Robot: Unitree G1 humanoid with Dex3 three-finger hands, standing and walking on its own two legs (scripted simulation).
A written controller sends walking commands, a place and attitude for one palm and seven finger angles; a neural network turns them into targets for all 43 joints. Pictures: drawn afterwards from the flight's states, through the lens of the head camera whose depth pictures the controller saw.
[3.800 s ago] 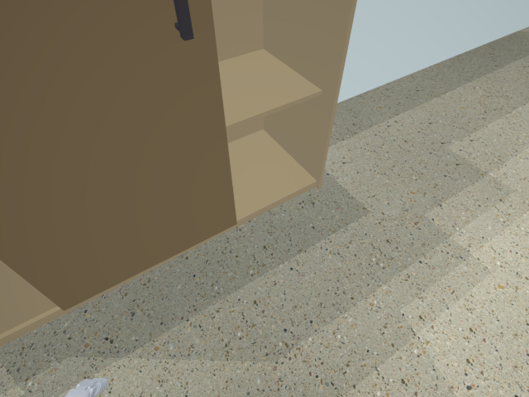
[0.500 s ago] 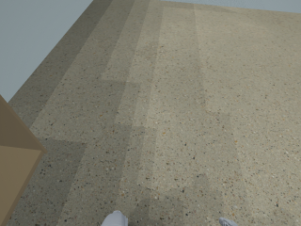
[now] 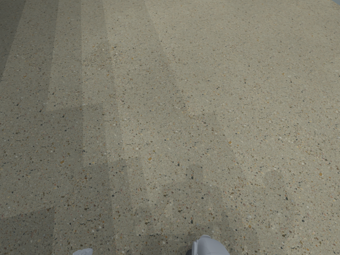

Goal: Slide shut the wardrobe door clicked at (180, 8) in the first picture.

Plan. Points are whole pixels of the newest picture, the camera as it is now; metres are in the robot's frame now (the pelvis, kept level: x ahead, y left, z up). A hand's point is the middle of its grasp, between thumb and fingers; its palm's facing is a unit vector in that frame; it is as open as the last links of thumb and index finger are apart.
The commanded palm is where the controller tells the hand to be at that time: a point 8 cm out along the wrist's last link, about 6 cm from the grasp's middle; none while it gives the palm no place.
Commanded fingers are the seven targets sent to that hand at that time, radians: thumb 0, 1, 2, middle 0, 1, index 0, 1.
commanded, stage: turn to face it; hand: left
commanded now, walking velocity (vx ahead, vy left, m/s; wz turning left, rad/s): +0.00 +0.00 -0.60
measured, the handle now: out of the picture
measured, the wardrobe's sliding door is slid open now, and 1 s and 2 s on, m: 0.48 0.48 0.48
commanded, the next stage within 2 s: none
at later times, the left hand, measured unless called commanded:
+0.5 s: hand (103, 235) +0.18 +0.19 -0.19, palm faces +0.09 -0.99 -0.12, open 7.4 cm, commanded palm none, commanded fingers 0.00 0.90 0.90 -0.20 -0.30 -0.20 -0.30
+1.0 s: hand out of the picture +0.11 +0.22 -0.15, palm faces +0.37 -0.89 -0.27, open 7.4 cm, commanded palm none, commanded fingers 0.00 0.90 0.90 -0.20 -0.30 -0.20 -0.30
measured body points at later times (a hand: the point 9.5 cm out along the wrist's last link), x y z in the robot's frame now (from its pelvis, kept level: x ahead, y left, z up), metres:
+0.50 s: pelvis +0.08 +0.02 -0.02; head +0.10 +0.05 +0.43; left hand +0.18 +0.24 -0.17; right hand +0.11 -0.21 -0.15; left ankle +0.11 +0.10 -0.74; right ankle +0.07 -0.11 -0.72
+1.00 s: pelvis +0.07 -0.02 +0.00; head +0.10 -0.02 +0.45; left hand +0.09 +0.26 -0.13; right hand +0.22 -0.25 -0.15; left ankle +0.11 +0.10 -0.73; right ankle +0.10 -0.15 -0.73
